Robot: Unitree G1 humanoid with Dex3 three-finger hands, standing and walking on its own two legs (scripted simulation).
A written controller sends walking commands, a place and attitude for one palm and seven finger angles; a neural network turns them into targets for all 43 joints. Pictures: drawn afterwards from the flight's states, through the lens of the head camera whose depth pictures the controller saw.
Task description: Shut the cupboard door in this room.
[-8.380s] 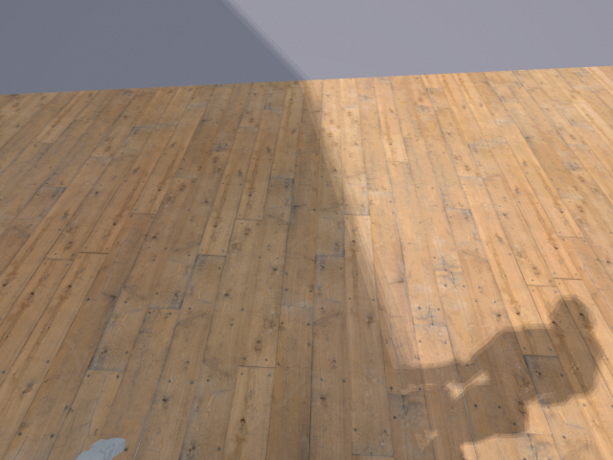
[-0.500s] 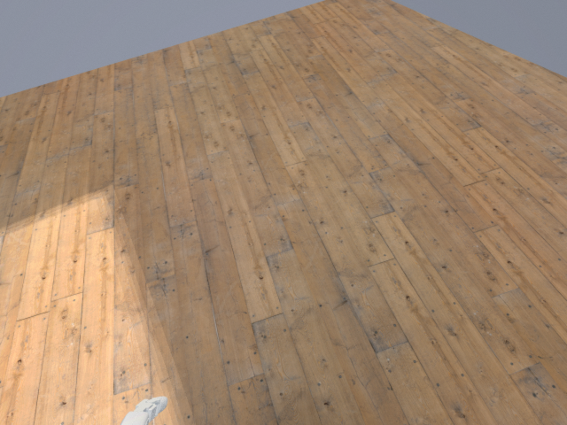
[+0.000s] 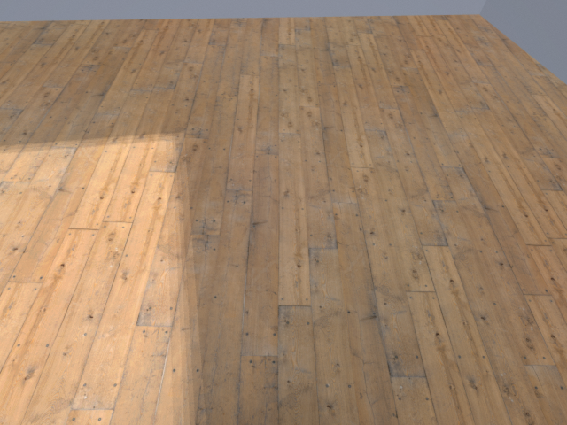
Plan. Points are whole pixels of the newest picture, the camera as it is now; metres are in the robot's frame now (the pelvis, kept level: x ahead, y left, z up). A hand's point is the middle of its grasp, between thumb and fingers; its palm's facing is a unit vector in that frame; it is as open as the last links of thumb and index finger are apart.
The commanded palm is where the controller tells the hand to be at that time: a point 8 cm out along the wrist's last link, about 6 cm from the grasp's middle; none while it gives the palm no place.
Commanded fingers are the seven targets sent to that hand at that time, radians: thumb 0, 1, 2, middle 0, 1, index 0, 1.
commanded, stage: turn or walk to find it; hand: left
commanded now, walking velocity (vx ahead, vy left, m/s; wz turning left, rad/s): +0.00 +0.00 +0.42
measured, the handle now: out of the picture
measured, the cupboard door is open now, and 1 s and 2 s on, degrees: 79 79 79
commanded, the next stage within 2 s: none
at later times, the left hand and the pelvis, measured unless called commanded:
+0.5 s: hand out of the picture +0.08 +0.19 -0.13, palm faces +0.17 -0.95 -0.27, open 7.4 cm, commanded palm none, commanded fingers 0.00 0.90 0.90 -0.20 -0.30 -0.20 -0.30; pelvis -0.01 -0.03 +0.01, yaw +11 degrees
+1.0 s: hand out of the picture -0.11 +0.10 -0.14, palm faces +0.47 -0.84 -0.27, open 7.4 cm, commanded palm none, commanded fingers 0.00 0.90 0.90 -0.20 -0.30 -0.20 -0.30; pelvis -0.03 -0.08 +0.01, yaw +26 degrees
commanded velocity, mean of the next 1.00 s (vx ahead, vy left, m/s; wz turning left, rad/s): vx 0.00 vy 0.00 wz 0.42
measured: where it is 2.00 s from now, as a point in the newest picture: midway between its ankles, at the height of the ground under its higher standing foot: outside the picture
